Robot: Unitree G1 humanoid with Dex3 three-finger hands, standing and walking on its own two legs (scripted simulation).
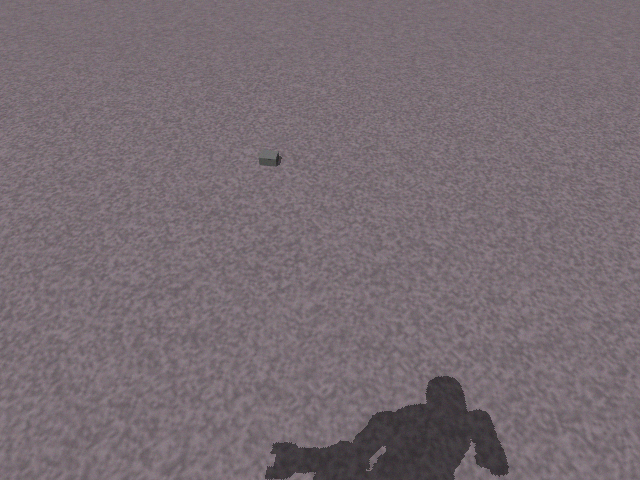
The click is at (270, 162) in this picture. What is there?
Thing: small box
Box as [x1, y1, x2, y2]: [259, 150, 278, 166]
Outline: 261,150 259,155 259,164 276,166 278,160 278,151
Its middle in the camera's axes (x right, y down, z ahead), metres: -0.25 -0.41 +1.96
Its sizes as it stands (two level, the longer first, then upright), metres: 0.086 0.065 0.045
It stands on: the floor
